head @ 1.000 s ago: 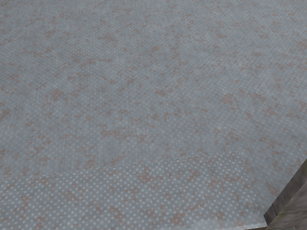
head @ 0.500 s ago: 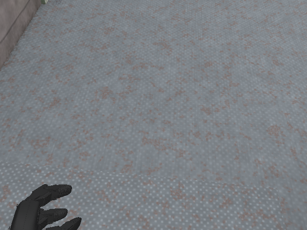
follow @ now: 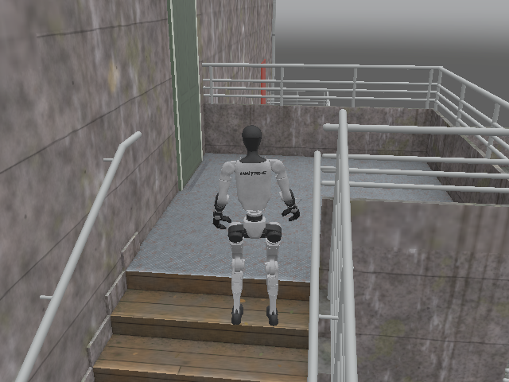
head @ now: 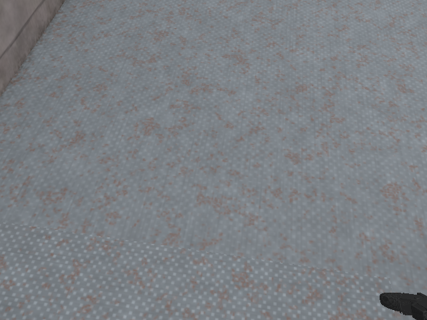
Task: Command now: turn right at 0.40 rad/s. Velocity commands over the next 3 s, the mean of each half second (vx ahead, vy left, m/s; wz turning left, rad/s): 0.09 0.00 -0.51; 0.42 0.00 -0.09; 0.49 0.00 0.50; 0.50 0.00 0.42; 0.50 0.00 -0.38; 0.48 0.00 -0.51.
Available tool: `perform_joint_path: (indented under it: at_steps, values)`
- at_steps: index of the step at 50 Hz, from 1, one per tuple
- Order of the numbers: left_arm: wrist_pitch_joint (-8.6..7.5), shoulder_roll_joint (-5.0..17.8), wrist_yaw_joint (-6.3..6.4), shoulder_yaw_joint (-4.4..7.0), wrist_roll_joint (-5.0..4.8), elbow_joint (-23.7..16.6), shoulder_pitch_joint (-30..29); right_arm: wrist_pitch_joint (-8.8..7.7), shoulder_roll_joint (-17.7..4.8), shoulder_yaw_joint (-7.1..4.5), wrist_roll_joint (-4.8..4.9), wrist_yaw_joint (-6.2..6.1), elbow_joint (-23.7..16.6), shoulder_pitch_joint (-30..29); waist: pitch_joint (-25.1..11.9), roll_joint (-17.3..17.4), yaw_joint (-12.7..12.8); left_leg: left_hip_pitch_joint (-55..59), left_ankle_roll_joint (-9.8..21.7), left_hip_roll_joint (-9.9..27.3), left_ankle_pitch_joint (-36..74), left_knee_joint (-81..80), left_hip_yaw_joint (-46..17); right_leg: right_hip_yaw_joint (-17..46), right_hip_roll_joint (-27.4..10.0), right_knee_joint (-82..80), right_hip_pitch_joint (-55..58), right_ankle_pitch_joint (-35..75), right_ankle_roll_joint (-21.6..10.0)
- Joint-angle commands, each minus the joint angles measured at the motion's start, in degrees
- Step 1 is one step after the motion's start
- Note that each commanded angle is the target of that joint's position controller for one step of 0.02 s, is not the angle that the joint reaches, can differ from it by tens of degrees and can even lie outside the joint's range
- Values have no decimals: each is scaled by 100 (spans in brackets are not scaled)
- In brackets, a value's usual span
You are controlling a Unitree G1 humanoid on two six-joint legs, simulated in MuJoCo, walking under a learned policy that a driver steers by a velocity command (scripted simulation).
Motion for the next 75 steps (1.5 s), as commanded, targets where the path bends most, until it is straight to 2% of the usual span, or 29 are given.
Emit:
perform_joint_path:
  at_steps: [1, 4, 6, 7, 8, 9, 10, 12, 14, 19, 24, 30, 36, 37, 39, 41, 43, 44, 45, 46, 47, 49, 51, 53, 57, 61, 64, 69, 75]
  values:
    - [-107, 868, 211, 297, 87, -15, 733, -55, -268, -111, -99, -145, -890, -632, -825, -541, 324, -1352, -104, 3, -888, 1884, -50, 2330, -1927, -1124, 1898, 3055, -1806]
    - [16, 630, 331, 179, -161, -219, -298, 175, -120, -114, -242, 9, -827, -172, -680, 46, -204, -722, -24, 118, -251, -313, 66, 1515, -1074, -918, 1407, 2306, -1066]
    - [128, 991, 136, 284, -181, -552, -1276, 102, -122, -214, 41, 324, -414, 612, -654, -413, -707, 1133, 177, -110, 1096, -2401, 408, 1410, -763, -834, 414, 2133, -856]
    - [270, 919, 82, 286, -46, -512, -889, 136, -297, -282, 113, 394, -240, 559, -673, -497, -454, 1713, 170, -41, 2258, -2685, 386, 1704, -768, -808, 226, 1423, -735]
    - [302, 580, 53, 257, 1, -416, -268, 96, -635, -381, 54, 314, -303, 602, -1030, 42, -393, 2451, 628, 581, 3418, -2405, -137, 1676, -490, -58, -165, 449, -290]
    - [288, 134, 42, 156, -10, -617, 343, 5, -1516, -588, -2, 174, -625, 477, -1149, 1734, -149, 3034, 2132, 2029, 5586, -2734, -1800, 675, 487, 1277, -1357, -1411, 305]
    - [207, 769, 77, 295, 228, -598, 305, -124, -1315, -494, -59, 162, -618, 1036, -1091, 1391, -464, 2729, 3048, 2805, 6767, -2871, -3027, 431, 454, 3531, -1882, -2512, 769]
    - [209, 940, 193, 377, 161, -440, 475, -131, -1064, -418, -14, 129, -614, 154, -935, 1041, 0, 1848, 2410, 2300, 4611, -2916, -2167, 448, 215, 5714, -2288, -1665, 943]
    - [249, 705, 320, 317, 278, -567, -296, -11, -31, 35, -49, 84, -759, -409, -670, 405, 33, 1320, 1459, 1534, 1892, -3362, -1233, 765, 94, 5512, -2624, -293, 652]
    - [150, 631, 138, 353, 72, -318, -311, 119, -316, 84, -178, 125, -124, 1571, -666, 620, -570, 3077, 1489, 1716, -311, -3874, -1350, 660, 171, 4665, -4235, 264, 633]
    - [111, 621, -30, 456, 181, 146, 74, -47, -253, 267, -208, 353, 349, 1618, -261, 621, -402, 2764, 1651, 2032, 333, -4309, -799, 748, 44, 5053, -4503, 1011, 186]
    - [173, -75, -244, 10, 195, 328, -566, 20, 381, 520, -544, 400, 1529, 2971, -99, 375, -739, 3376, 1819, 2084, 1946, -3830, 39, 567, -246, 8047, -6742, 685, -859]
    - [377, -600, -82, -452, 36, -301, -1678, 152, 517, 577, -884, 460, 2634, 3531, 260, 502, -647, 3812, 1760, 2095, 3119, -4438, 41, -41, -611, 8124, -8295, -2, -1322]
    - [471, -412, -40, -461, 29, -492, -2099, 170, 544, 601, -980, 577, 2779, 3607, 217, 78, -630, 3763, 1531, 2068, 2290, -4671, 144, -122, -828, 6896, -8109, 452, -1373]
    - [857, -552, -148, -613, 246, -749, -3055, 143, 760, 711, -740, 850, 2658, 3140, 167, 283, -403, 948, 1401, 1642, 1829, -5849, 824, -755, -1178, 5095, -4823, 708, -1389]
    - [1078, -358, -358, -423, 153, -639, -2388, -158, 35, 645, -285, 954, 2493, 2931, -265, 1227, 166, 130, 1802, 1614, 5980, -5349, 1034, -1600, -296, 5208, -2110, 391, -726]
    - [963, -47, -358, -215, 115, -280, -2099, -328, -495, 528, -8, 869, 2583, 3237, -391, 1196, 370, 1728, 1499, 1693, 8592, -4272, 1055, -1682, 133, 3156, -1539, 211, -700]
    - [922, 152, -288, -89, 285, 100, -806, -278, -997, 338, 43, 861, 2401, 2929, -1129, 1639, 597, 1955, 1151, 1495, 9761, -3099, 1175, -1391, 263, 3241, -345, 574, -770]
    - [825, 538, -204, 2, 479, 566, 670, -314, -637, 283, -129, 901, 2246, 2927, -2448, 678, 901, 243, 677, 1260, 8050, -1368, 584, -22, -589, 2823, 2491, 2401, -1239]
    - [774, 757, -211, 95, 354, 1323, 2772, -276, 51, 519, -390, 1078, 2067, 3617, -4016, -678, 1085, -1332, 579, 263, 2561, 438, 2, 3219, -2308, 593, 4816, 2055, -2000]
    - [694, 1100, -142, 322, 535, 1613, 3734, -81, 127, 307, -43, 1208, 2118, 2877, -3163, -772, 1421, -1902, 578, -40, 2249, 3407, -1379, 4951, -2431, -602, 3419, -330, -1760]
    - [177, 649, 43, 156, 172, 1389, 1559, -158, 584, 206, -93, 954, 2206, 2302, -1163, -1076, 401, -2322, 705, 349, 2895, 5326, -1336, 3253, -1950, -470, 144, -2432, -1183]
    - [305, -393, -31, -112, 263, 1394, 303, -167, 556, 244, -130, 795, 1988, 1750, -1039, 167, -205, -2295, 1015, 478, 3293, 5967, -1022, 2401, -2133, -543, -682, -1171, -1083]
    - [400, -739, -112, -208, 349, 1446, -10, 63, 803, 348, -222, 741, 2005, 1836, -949, 547, -580, -2615, 1202, 588, 3274, 5462, -787, 1665, -2188, -977, -856, 329, -1078]
    - [2, -584, 204, -215, 407, 1543, -15, -90, 354, 214, -37, 863, 1734, 831, -394, -74, -773, -2358, 1273, 848, 3134, 4574, -762, -74, -1804, -1842, -1019, 202, -312]
    - [-62, 52, 202, -80, 645, 1678, 710, -220, 253, 171, 7, 1000, 1412, 209, -391, -163, -230, -2988, 1087, 655, 3406, 3105, -489, -1395, -1410, -2059, 551, 1387, -633]
    - [-124, -219, 193, -201, 398, 1949, 1792, -26, 209, 37, -151, 847, 1610, 172, -321, -182, -68, -3349, 768, 545, 4094, 1317, -752, -1251, -1895, -2202, 2153, 2492, -824]
    - [-9, 38, 279, -140, 598, 1765, 1804, 173, 412, 144, -1, 920, 999, -844, 321, -183, 130, -2561, 719, 626, 3709, -81, 325, -1844, -1917, -2620, 2499, 3029, -875]
    - [9, 415, 396, 170, 407, 1651, 1553, 212, 252, 38, -79, 756, 846, -507, 293, -416, -123, -1596, 730, 229, 1789, -1252, 460, -2131, -2211, -1927, 3861, 4912, -780]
